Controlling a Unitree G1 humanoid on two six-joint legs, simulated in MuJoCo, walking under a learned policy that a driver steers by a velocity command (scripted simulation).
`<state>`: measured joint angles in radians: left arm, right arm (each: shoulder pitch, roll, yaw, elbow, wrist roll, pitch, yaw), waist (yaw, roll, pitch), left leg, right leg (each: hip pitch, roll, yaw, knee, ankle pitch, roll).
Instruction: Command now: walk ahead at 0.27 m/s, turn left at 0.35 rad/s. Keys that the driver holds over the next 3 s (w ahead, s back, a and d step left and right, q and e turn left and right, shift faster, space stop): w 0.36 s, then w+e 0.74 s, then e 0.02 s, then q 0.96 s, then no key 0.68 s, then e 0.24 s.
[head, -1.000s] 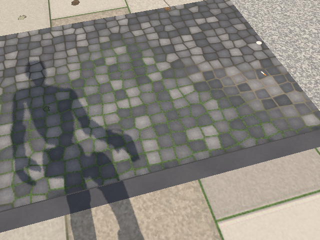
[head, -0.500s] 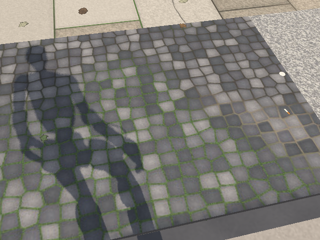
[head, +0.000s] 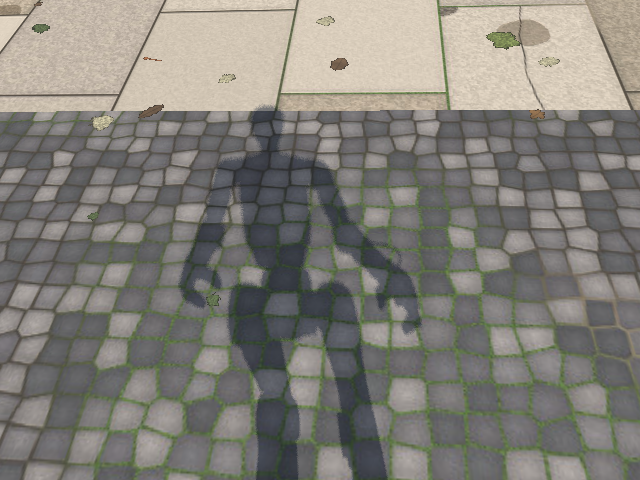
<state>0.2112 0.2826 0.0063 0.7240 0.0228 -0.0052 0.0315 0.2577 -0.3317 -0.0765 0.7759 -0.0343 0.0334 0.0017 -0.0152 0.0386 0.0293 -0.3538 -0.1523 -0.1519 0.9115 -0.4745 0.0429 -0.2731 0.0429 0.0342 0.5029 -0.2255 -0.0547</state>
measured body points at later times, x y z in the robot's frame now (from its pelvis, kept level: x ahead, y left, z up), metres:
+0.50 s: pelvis +0.17 +0.06 +0.00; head +0.18 +0.08 +0.45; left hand +0.12 +0.32 -0.15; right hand +0.35 -0.18 -0.09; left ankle +0.20 +0.14 -0.74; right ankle +0.06 -0.08 -0.69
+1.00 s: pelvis +0.43 +0.03 -0.05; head +0.47 +0.01 +0.40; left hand +0.68 +0.21 -0.15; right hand +0.29 -0.20 -0.19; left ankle +0.21 +0.15 -0.72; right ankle +0.51 -0.03 -0.78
